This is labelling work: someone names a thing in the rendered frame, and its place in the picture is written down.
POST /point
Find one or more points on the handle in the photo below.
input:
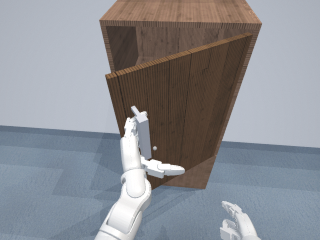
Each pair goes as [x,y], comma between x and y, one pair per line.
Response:
[142,123]

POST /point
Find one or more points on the right robot hand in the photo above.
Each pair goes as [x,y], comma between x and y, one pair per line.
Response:
[242,227]

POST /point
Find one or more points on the left robot hand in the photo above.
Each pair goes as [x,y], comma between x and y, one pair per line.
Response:
[131,158]

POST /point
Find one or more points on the cupboard door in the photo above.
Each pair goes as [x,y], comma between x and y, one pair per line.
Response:
[187,97]

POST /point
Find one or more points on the left robot forearm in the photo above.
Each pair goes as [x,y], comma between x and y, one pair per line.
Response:
[125,216]

